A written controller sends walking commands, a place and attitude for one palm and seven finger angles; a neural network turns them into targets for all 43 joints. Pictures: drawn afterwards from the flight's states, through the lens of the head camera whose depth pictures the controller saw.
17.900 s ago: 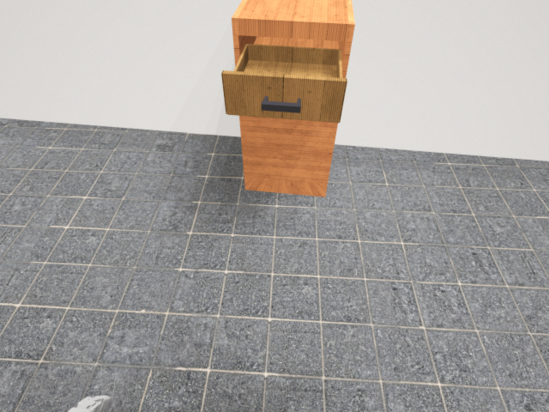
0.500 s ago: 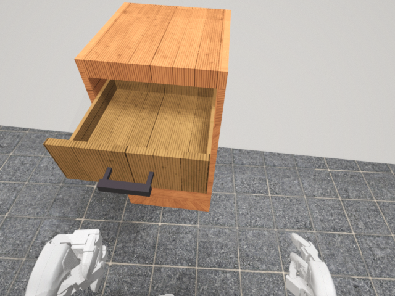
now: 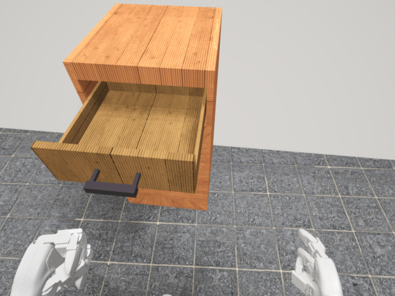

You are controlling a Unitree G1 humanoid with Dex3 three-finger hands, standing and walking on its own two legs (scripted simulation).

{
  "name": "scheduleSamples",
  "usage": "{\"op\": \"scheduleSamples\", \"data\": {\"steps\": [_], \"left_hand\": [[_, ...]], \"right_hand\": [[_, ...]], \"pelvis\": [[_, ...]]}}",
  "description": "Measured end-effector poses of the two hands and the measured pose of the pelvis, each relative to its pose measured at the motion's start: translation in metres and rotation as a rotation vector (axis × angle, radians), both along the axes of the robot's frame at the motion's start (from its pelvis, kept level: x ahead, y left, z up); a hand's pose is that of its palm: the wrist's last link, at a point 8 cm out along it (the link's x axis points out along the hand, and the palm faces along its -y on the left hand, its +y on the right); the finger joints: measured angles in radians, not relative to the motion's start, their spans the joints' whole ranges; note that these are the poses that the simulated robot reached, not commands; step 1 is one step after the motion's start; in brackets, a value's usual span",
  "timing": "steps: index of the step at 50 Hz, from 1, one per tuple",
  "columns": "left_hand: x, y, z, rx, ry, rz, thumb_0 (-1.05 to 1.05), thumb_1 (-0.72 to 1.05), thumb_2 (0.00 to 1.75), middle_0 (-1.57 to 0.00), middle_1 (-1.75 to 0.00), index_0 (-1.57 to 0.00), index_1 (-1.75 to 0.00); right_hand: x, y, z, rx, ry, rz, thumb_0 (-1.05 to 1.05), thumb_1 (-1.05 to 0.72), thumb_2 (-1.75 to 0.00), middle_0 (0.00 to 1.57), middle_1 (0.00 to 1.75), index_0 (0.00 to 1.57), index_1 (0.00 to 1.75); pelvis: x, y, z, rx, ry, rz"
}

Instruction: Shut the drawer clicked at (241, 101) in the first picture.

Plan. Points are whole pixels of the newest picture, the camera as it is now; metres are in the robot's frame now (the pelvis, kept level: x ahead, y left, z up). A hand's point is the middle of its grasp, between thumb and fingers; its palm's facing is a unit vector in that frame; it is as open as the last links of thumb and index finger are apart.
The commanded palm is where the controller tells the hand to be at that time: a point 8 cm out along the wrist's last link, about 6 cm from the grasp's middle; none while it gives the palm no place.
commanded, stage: bring the fist close to the handle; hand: left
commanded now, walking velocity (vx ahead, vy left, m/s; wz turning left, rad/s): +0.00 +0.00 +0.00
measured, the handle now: (114, 181) +0.37 +0.23 -0.01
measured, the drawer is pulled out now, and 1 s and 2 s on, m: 0.26 0.26 0.26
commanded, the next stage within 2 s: push the drawer shut in 1.24 s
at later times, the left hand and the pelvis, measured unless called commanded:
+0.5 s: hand (100, 249) +0.20 +0.20 +0.02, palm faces -0.06 -1.00 -0.05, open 3.2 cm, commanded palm +0.18 +0.26 +0.02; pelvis -0.01 +0.01 -0.02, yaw -1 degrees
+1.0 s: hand (113, 241) +0.23 +0.19 -0.02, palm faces -0.09 -1.00 -0.03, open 3.3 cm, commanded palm +0.21 +0.25 -0.01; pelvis -0.02 +0.03 -0.05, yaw -2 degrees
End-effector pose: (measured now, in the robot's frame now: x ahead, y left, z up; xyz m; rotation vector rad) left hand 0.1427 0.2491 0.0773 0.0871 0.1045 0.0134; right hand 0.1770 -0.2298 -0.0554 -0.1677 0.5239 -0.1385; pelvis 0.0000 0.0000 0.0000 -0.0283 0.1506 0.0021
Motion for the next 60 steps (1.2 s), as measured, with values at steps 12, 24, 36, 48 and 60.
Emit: {"op": "scheduleSamples", "data": {"steps": [12,24,36,48,60], "left_hand": [[0.021,0.0,-0.022,-0.007,-0.016,-0.029,0.02,0.9,0.9,-1.4,-1.6,-1.39,-1.6],[0.041,0.004,-0.052,-0.038,-0.006,-0.065,0.01,0.9,0.9,-1.4,-1.6,-1.39,-1.6],[0.062,0.004,-0.079,-0.052,-0.013,-0.077,0.01,0.9,0.9,-1.4,-1.6,-1.39,-1.6],[0.073,0.003,-0.096,-0.06,-0.033,-0.097,0.02,0.9,0.9,-1.4,-1.6,-1.39,-1.6],[0.064,0.002,-0.088,-0.044,-0.023,-0.063,0.01,0.9,0.9,-1.4,-1.6,-1.39,-1.6]], "right_hand": [[-0.01,-0.014,-0.018,-0.032,0.079,-0.019,0.01,-0.9,-0.9,0.2,0.3,0.2,0.3],[-0.022,-0.009,-0.036,-0.05,0.126,-0.03,0.01,-0.9,-0.9,0.2,0.3,0.2,0.3],[-0.027,0.008,-0.054,-0.05,0.165,-0.013,0.01,-0.9,-0.9,0.2,0.3,0.2,0.3],[-0.032,0.014,-0.07,-0.064,0.203,0.008,0.01,-0.9,-0.9,0.2,0.3,0.2,0.3],[-0.034,0.015,-0.067,-0.048,0.211,-0.004,0.01,-0.9,-0.9,0.2,0.3,0.2,0.3]], "pelvis": [[-0.002,-0.005,-0.008,0.004,0.043,-0.002],[-0.007,0.006,-0.022,-0.001,0.091,-0.012],[-0.014,0.017,-0.039,-0.008,0.139,-0.02],[-0.02,0.025,-0.054,-0.018,0.177,-0.022],[-0.018,0.024,-0.051,-0.015,0.175,-0.022]]}}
